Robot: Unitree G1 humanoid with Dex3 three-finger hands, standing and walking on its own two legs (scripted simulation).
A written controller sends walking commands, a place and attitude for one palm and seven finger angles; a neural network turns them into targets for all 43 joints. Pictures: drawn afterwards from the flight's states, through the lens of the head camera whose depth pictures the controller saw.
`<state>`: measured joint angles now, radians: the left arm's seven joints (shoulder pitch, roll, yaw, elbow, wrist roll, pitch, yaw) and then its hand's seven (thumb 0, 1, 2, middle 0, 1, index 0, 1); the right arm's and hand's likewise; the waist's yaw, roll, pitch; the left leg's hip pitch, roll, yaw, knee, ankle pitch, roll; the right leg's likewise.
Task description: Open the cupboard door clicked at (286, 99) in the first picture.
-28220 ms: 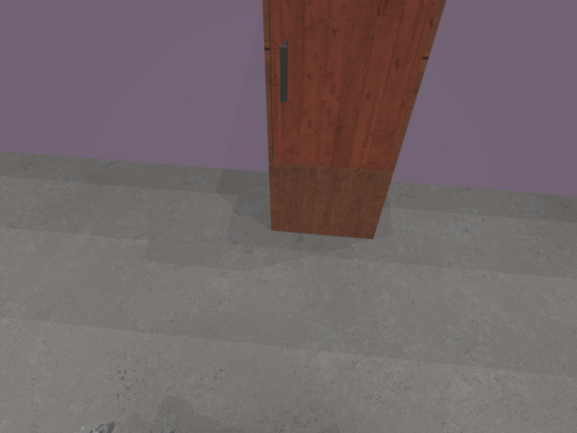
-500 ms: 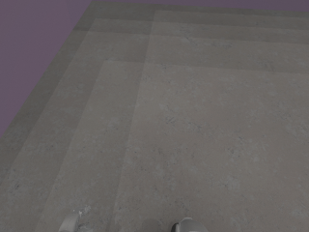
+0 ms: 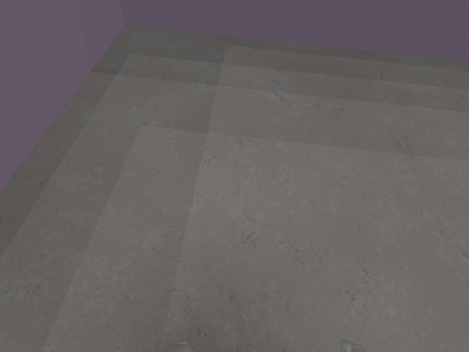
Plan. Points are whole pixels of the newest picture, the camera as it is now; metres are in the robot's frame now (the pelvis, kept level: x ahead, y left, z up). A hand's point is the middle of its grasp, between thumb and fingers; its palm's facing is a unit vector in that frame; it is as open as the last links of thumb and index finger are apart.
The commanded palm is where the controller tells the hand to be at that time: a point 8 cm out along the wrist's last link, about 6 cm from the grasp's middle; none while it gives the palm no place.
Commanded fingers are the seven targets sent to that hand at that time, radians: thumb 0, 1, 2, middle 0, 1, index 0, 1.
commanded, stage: turn to face it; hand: left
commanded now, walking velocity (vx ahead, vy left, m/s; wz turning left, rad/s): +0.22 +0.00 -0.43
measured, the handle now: out of the picture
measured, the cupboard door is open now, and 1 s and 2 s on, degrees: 41 41 41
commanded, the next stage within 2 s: none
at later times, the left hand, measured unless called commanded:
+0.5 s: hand (160, 300) +0.23 +0.16 -0.16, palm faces +0.20 -0.96 -0.21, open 7.2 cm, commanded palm none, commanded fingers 0.00 0.90 0.90 -0.20 -0.30 -0.20 -0.30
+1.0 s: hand (160, 310) +0.21 +0.16 -0.14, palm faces +0.46 -0.83 -0.31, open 7.4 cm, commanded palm none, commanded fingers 0.00 0.90 0.90 -0.20 -0.30 -0.20 -0.30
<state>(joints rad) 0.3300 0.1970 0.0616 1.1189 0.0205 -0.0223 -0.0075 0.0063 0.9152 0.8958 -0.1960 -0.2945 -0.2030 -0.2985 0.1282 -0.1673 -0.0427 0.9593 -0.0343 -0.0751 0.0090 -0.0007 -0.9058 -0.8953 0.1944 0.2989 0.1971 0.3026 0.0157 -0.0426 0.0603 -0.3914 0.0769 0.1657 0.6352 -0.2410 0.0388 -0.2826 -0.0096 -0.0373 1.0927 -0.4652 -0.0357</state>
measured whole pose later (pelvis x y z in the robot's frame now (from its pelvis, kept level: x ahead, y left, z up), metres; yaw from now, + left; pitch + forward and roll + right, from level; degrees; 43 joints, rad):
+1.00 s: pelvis +0.23 -0.07 +0.01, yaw +29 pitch +1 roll +2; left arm 0.18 0.20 0.05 0.87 0.03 0.01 0.02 0.01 0.90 0.90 -0.20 -0.29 -0.20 -0.30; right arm 0.13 -0.27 -0.10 0.92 -0.01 0.08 0.02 0.01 -0.90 -0.90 0.20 0.30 0.20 0.30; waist -0.01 0.04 0.09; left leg -0.53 -0.01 -0.02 1.09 -0.45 -0.05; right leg -0.29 -0.07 -0.12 0.61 -0.34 -0.02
